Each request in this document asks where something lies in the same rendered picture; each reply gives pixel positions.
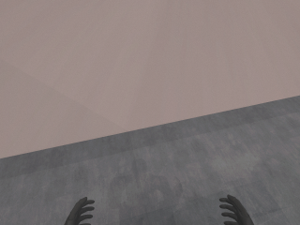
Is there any robot left hand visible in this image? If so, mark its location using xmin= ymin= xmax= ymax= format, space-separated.
xmin=64 ymin=197 xmax=95 ymax=225

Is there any robot right hand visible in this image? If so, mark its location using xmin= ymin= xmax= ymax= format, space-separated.
xmin=219 ymin=194 xmax=254 ymax=225

